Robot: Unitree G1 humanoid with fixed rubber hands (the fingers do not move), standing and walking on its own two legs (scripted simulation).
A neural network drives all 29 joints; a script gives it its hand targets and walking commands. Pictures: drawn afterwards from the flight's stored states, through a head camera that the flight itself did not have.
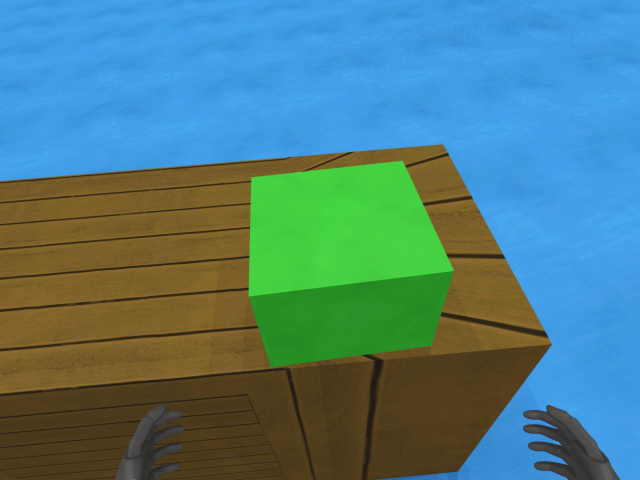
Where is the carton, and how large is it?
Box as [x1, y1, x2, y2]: [249, 161, 453, 366]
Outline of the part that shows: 402,161 251,177 249,298 271,366 431,345 453,270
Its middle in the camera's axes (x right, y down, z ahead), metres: +0.03 +0.04 +0.60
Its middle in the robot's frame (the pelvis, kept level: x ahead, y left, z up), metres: +0.43 +0.00 +0.02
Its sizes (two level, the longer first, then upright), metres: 0.245 0.233 0.179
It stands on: a pedestal, 0.71 m high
